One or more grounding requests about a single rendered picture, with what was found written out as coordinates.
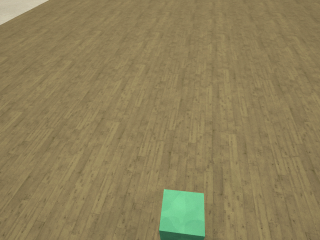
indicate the carton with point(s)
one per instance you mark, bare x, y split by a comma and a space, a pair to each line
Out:
182, 216

